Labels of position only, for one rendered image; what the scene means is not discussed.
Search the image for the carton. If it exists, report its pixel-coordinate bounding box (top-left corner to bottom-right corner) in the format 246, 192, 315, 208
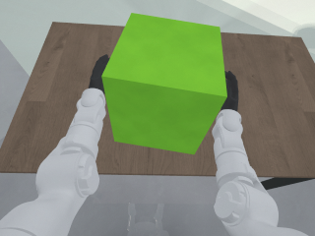
101, 13, 227, 154

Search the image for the right robot upper arm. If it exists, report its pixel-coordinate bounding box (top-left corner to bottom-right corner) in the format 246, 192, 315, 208
214, 181, 308, 236

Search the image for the left robot upper arm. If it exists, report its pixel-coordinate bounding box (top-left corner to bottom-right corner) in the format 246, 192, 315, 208
0, 152, 99, 236

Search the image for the robot right hand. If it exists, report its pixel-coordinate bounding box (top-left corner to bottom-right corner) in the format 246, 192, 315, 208
220, 71, 239, 112

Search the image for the robot right forearm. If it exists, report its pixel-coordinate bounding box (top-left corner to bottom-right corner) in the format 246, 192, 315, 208
212, 109, 269, 195

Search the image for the robot left forearm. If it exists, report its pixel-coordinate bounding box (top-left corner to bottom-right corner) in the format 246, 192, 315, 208
35, 88, 106, 193

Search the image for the table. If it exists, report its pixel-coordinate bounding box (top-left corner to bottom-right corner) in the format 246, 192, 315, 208
0, 22, 315, 190

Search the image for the robot left hand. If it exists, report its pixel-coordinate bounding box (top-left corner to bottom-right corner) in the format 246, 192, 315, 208
89, 54, 110, 94

